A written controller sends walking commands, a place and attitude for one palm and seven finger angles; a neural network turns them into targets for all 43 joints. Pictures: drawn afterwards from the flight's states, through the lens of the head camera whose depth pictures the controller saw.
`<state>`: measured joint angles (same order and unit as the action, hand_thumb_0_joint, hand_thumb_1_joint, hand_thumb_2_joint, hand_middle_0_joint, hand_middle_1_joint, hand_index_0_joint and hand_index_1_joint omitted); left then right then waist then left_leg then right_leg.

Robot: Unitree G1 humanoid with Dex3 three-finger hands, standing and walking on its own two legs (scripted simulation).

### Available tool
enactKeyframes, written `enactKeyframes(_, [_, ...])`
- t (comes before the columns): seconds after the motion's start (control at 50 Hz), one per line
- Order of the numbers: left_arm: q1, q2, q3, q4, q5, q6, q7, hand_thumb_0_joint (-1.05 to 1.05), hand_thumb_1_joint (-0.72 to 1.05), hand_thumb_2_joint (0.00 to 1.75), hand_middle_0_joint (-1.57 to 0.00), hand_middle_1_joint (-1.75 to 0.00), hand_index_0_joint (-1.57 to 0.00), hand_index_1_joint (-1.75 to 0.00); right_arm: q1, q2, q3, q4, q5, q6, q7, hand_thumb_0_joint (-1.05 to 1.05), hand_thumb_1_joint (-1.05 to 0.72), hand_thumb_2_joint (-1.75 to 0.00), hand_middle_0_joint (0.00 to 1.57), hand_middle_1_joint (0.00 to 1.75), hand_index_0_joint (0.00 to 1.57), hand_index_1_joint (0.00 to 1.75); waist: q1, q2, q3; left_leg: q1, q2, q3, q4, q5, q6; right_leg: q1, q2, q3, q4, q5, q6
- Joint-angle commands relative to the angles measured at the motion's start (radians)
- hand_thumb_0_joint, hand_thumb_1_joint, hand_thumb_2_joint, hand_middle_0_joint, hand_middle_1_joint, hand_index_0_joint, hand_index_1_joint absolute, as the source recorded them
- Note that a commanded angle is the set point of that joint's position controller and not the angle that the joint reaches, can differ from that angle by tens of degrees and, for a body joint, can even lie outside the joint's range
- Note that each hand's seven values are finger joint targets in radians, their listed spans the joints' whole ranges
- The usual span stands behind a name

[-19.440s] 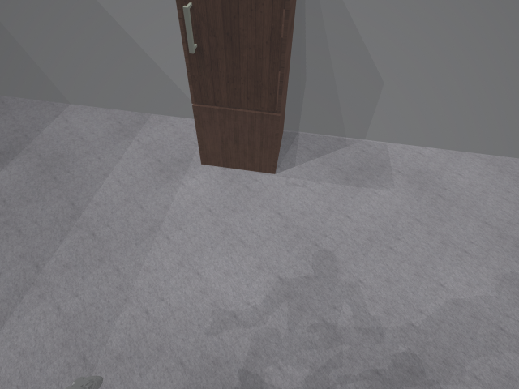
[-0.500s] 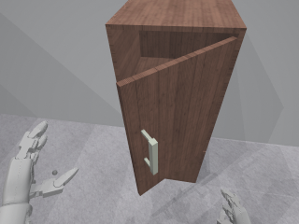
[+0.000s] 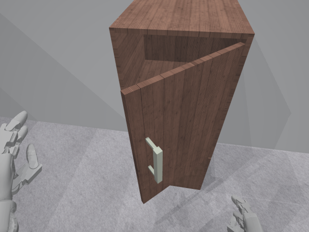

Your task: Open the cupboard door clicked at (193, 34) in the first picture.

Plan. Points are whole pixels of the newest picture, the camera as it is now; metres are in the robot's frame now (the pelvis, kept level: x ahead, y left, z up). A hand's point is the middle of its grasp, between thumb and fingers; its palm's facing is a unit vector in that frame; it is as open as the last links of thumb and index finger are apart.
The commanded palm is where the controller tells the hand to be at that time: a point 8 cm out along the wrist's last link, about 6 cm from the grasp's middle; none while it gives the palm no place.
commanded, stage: draw the hand back to the body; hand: left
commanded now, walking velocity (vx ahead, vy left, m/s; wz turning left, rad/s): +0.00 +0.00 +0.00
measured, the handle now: (154, 161) +0.32 +0.05 -0.01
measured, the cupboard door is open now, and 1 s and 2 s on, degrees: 44 44 44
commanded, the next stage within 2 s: step back with the hand held close in 0.12 s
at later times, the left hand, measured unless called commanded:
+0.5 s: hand (37, 166) +0.19 +0.26 +0.15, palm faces +0.37 -0.78 -0.51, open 7.4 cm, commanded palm +0.12 +0.31 +0.17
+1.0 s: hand (8, 204) +0.11 +0.27 +0.16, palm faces +0.46 -0.75 -0.47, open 7.4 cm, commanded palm +0.04 +0.30 +0.17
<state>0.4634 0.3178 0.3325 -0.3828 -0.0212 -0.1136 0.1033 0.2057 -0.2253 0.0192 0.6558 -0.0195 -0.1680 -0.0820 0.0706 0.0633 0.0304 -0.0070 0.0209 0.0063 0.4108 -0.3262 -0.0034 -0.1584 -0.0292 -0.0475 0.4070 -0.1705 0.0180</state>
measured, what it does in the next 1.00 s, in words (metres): shifts its weight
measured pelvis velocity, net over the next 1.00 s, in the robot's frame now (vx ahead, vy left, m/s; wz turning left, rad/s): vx -0.10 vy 0.00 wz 0.00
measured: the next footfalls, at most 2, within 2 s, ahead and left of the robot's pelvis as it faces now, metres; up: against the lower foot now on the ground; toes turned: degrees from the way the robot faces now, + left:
right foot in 1.54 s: -0.11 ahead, -0.12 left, +0.00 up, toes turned +8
left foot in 1.74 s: -0.14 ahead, +0.10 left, +0.00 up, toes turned +4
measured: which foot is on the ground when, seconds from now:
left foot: down 0.00-1.00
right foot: down 0.00-1.00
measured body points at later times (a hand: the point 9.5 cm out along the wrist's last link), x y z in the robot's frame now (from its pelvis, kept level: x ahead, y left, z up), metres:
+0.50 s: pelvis -0.02 +0.01 +0.00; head +0.00 +0.00 +0.45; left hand +0.16 +0.30 +0.18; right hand +0.16 -0.23 -0.08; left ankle -0.06 +0.12 -0.74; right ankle +0.04 -0.13 -0.74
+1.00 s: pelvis -0.10 +0.00 -0.02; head -0.08 +0.01 +0.43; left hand +0.08 +0.30 +0.18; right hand +0.07 -0.24 -0.10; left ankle -0.06 +0.12 -0.74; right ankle +0.03 -0.13 -0.74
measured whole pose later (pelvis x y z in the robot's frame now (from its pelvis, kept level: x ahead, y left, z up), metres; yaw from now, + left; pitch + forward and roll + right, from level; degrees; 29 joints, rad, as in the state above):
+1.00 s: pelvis -0.10 +0.00 -0.02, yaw +0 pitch -1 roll +0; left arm 0.48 0.38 0.44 -0.48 0.02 -0.24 0.15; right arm 0.23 -0.22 0.01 0.58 -0.01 -0.10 -0.08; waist 0.01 -0.02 0.05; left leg -0.35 -0.01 0.01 0.67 -0.33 0.02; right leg -0.44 -0.05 -0.02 0.53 -0.09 0.02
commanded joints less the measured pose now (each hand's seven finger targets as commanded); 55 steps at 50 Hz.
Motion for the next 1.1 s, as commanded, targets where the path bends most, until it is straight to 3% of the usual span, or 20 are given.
enactKeyframes(0.0, [-0.095, 0.204, 0.135, -0.236, 0.000, -0.067, 0.028, 0.00, 0.90, 0.90, -0.20, -0.30, -0.20, -0.30, -0.128, -0.095, -0.036, -0.163, 0.002, -0.062, -0.007, 0.00, -0.90, -0.90, 0.20, 0.30, 0.20, 0.30, 0.008, 0.014, -0.093, -0.145, -0.007, 0.023, -0.075, 0.350, 0.007, 0.167, 0.018, -0.004, -0.030, 0.168, -0.029])
enactKeyframes(0.06, [-0.105, 0.193, 0.124, -0.225, 0.002, -0.065, 0.027, 0.00, 0.90, 0.90, -0.20, -0.30, -0.20, -0.30, -0.128, -0.094, -0.034, -0.157, 0.003, -0.062, -0.006, 0.00, -0.90, -0.90, 0.20, 0.30, 0.20, 0.30, 0.001, 0.028, -0.060, -0.151, -0.007, 0.021, -0.084, 0.316, 0.004, 0.151, 0.020, -0.006, -0.040, 0.138, -0.030])
enactKeyframes(0.2, [-0.098, 0.182, 0.119, -0.204, -0.001, -0.065, 0.024, 0.00, 0.90, 0.90, -0.20, -0.30, -0.20, -0.30, -0.133, -0.094, -0.036, -0.156, 0.003, -0.059, -0.005, 0.00, -0.90, -0.90, 0.20, 0.30, 0.20, 0.30, 0.005, -0.011, -0.057, -0.154, -0.007, 0.020, -0.095, 0.280, 0.009, 0.153, 0.023, -0.006, -0.049, 0.114, -0.028])
enactKeyframes(0.22, [-0.221, 0.220, 0.133, -0.261, 0.001, -0.071, 0.030, 0.00, 0.90, 0.90, -0.20, -0.30, -0.20, -0.30, -0.141, -0.099, -0.035, -0.155, 0.005, -0.060, -0.007, 0.00, -0.90, -0.90, 0.20, 0.30, 0.20, 0.30, -0.004, 0.008, -0.079, -0.144, -0.012, 0.020, -0.093, 0.271, 0.011, 0.156, 0.024, 0.000, -0.053, 0.112, -0.029])
enactKeyframes(0.24, [-0.393, 0.385, 0.302, -0.267, 0.014, -0.129, 0.047, 0.00, 0.90, 0.90, -0.20, -0.30, -0.20, -0.30, -0.126, -0.098, -0.007, -0.192, 0.016, -0.039, -0.007, 0.00, -0.90, -0.90, 0.20, 0.30, 0.20, 0.30, -0.044, 0.065, 0.037, -0.247, -0.002, 0.011, -0.087, 0.160, 0.018, 0.072, -0.010, 0.065, -0.069, 0.126, -0.027])
enactKeyframes(0.26, [-0.217, 0.267, 0.222, -0.154, 0.008, -0.129, 0.034, 0.00, 0.90, 0.90, -0.20, -0.30, -0.20, -0.30, -0.112, -0.097, -0.026, -0.176, 0.011, -0.019, -0.011, 0.00, -0.90, -0.90, 0.20, 0.30, 0.20, 0.30, -0.048, -0.052, 0.011, -0.258, 0.004, -0.009, -0.065, 0.152, 0.024, 0.061, -0.024, 0.063, -0.076, 0.141, -0.028])
enactKeyframes(0.28, [-0.093, 0.215, 0.186, -0.122, 0.003, -0.123, 0.022, 0.00, 0.90, 0.90, -0.20, -0.30, -0.20, -0.30, -0.114, -0.112, -0.033, -0.188, 0.009, -0.005, -0.005, 0.00, -0.90, -0.90, 0.20, 0.30, 0.20, 0.30, -0.049, -0.077, -0.031, -0.225, 0.001, 0.001, -0.046, 0.189, 0.028, 0.057, -0.029, 0.069, -0.074, 0.178, -0.030])
enactKeyframes(0.3, [-0.057, 0.202, 0.167, -0.150, 0.002, -0.125, 0.016, 0.00, 0.90, 0.90, -0.20, -0.30, -0.20, -0.30, -0.121, -0.120, -0.038, -0.197, 0.005, 0.006, 0.000, 0.00, -0.90, -0.90, 0.20, 0.30, 0.20, 0.30, -0.051, -0.075, -0.065, -0.215, 0.000, 0.007, -0.033, 0.231, 0.027, 0.065, -0.036, 0.065, -0.063, 0.228, -0.030])
enactKeyframes(0.34, [-0.022, 0.206, 0.167, -0.209, 0.003, -0.131, 0.016, 0.00, 0.90, 0.90, -0.20, -0.30, -0.20, -0.30, -0.130, -0.129, -0.043, -0.204, 0.002, 0.021, 0.000, 0.00, -0.90, -0.90, 0.20, 0.30, 0.20, 0.30, -0.049, 0.005, -0.135, -0.217, 0.004, 0.004, -0.022, 0.334, 0.018, 0.103, -0.042, 0.050, -0.017, 0.334, -0.034])
enactKeyframes(0.4, [0.040, 0.234, 0.193, -0.269, 0.000, -0.126, 0.024, 0.00, 0.90, 0.90, -0.20, -0.30, -0.20, -0.30, -0.124, -0.132, -0.053, -0.228, 0.002, 0.043, 0.000, 0.00, -0.90, -0.90, 0.20, 0.30, 0.20, 0.30, -0.050, 0.004, -0.219, -0.215, 0.018, -0.001, -0.004, 0.466, 0.006, 0.130, -0.032, 0.039, 0.048, 0.442, -0.029])
enactKeyframes(0.46, [0.068, 0.267, 0.237, -0.291, -0.001, -0.121, 0.033, 0.00, 0.90, 0.90, -0.20, -0.30, -0.20, -0.30, -0.123, -0.123, -0.061, -0.244, 0.005, 0.063, -0.005, 0.00, -0.90, -0.90, 0.20, 0.30, 0.20, 0.30, -0.047, -0.006, -0.240, -0.245, 0.024, -0.013, 0.005, 0.528, -0.006, 0.140, -0.031, 0.034, 0.097, 0.496, -0.027])
enactKeyframes(0.52, [0.077, 0.271, 0.247, -0.281, -0.004, -0.119, 0.038, 0.00, 0.90, 0.90, -0.20, -0.30, -0.20, -0.30, -0.125, -0.117, -0.066, -0.254, 0.011, 0.077, -0.009, 0.00, -0.90, -0.90, 0.20, 0.30, 0.20, 0.30, -0.053, -0.052, -0.212, -0.279, 0.027, -0.005, 0.011, 0.426, 0.007, 0.102, -0.038, 0.054, 0.093, 0.448, -0.020])
enactKeyframes(0.62, [0.047, 0.258, 0.229, -0.280, 0.005, -0.130, 0.048, 0.00, 0.90, 0.90, -0.20, -0.30, -0.20, -0.30, -0.120, -0.129, -0.064, -0.255, 0.013, 0.070, -0.015, 0.00, -0.90, -0.90, 0.20, 0.30, 0.20, 0.30, -0.056, -0.027, -0.123, -0.426, 0.035, -0.029, -0.033, 0.111, 0.043, 0.066, -0.031, 0.084, 0.067, 0.176, -0.011])
enactKeyframes(0.72, [0.013, 0.254, 0.233, -0.304, 0.030, -0.152, 0.058, 0.00, 0.90, 0.90, -0.20, -0.30, -0.20, -0.30, -0.104, -0.143, -0.064, -0.270, 0.015, 0.043, -0.016, 0.00, -0.90, -0.90, 0.20, 0.30, 0.20, 0.30, -0.053, 0.041, -0.075, -0.675, 0.064, -0.072, -0.111, -0.212, 0.089, 0.168, -0.003, 0.081, 0.177, 0.072, 0.001])
enactKeyframes(0.76, [-0.017, 0.254, 0.235, -0.311, 0.039, -0.161, 0.060, 0.00, 0.90, 0.90, -0.20, -0.30, -0.20, -0.30, -0.096, -0.141, -0.063, -0.273, 0.017, 0.031, -0.018, 0.00, -0.90, -0.90, 0.20, 0.30, 0.20, 0.30, -0.056, 0.029, -0.058, -0.734, 0.067, -0.078, -0.106, -0.298, 0.097, 0.179, -0.004, 0.090, 0.200, 0.044, 0.002])
enactKeyframes(0.84, [-0.062, 0.272, 0.242, -0.305, 0.042, -0.172, 0.065, 0.00, 0.90, 0.90, -0.20, -0.30, -0.20, -0.30, -0.075, -0.141, -0.067, -0.261, 0.014, 0.016, -0.015, 0.00, -0.90, -0.90, 0.20, 0.30, 0.20, 0.30, -0.066, -0.050, -0.037, -0.675, 0.019, -0.050, 0.014, -0.323, 0.079, 0.045, -0.047, 0.176, 0.072, -0.106, -0.021])
enactKeyframes(0.9, [-0.056, 0.270, 0.235, -0.314, 0.033, -0.181, 0.069, 0.00, 0.90, 0.90, -0.20, -0.30, -0.20, -0.30, -0.055, -0.132, -0.063, -0.248, 0.011, 0.010, -0.009, 0.00, -0.90, -0.90, 0.20, 0.30, 0.20, 0.30, -0.071, -0.082, -0.066, -0.565, -0.006, -0.041, 0.072, -0.281, 0.060, -0.066, -0.078, 0.187, -0.025, -0.244, -0.035])
enactKeyframes(0.94, [-0.041, 0.292, 0.252, -0.319, 0.029, -0.187, 0.075, 0.00, 0.90, 0.90, -0.20, -0.30, -0.20, -0.30, -0.060, -0.130, -0.062, -0.242, 0.010, 0.010, -0.012, 0.00, -0.90, -0.90, 0.20, 0.30, 0.20, 0.30, -0.071, -0.059, -0.071, -0.536, 0.000, -0.054, 0.042, -0.265, 0.057, -0.092, -0.067, 0.159, -0.024, -0.262, -0.030])
enactKeyframes(0.98, [-0.009, 0.274, 0.251, -0.310, 0.029, -0.190, 0.077, 0.00, 0.90, 0.90, -0.20, -0.30, -0.20, -0.30, -0.057, -0.134, -0.064, -0.245, 0.012, 0.010, -0.013, 0.00, -0.90, -0.90, 0.20, 0.30, 0.20, 0.30, -0.070, -0.023, -0.083, -0.606, 0.028, -0.086, -0.020, -0.305, 0.070, -0.017, -0.036, 0.128, 0.044, -0.216, -0.014])
enactKeyframes(1.08, [0.048, 0.274, 0.282, -0.309, 0.046, -0.200, 0.074, 0.00, 0.90, 0.90, -0.20, -0.30, -0.20, -0.30, -0.075, -0.140, -0.076, -0.256, 0.020, -0.002, -0.009, 0.00, -0.90, -0.90, 0.20, 0.30, 0.20, 0.30, -0.059, 0.074, -0.124, -0.808, 0.093, -0.124, -0.110, -0.314, 0.109, 0.221, 0.033, 0.092, 0.285, 0.104, 0.007])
